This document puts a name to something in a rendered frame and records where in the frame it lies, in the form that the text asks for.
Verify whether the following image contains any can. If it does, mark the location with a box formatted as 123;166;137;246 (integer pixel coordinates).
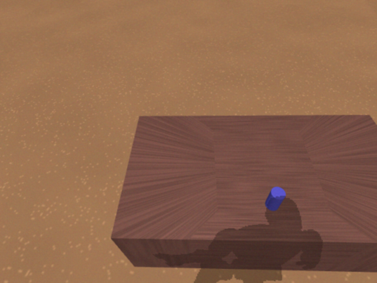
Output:
265;187;286;211

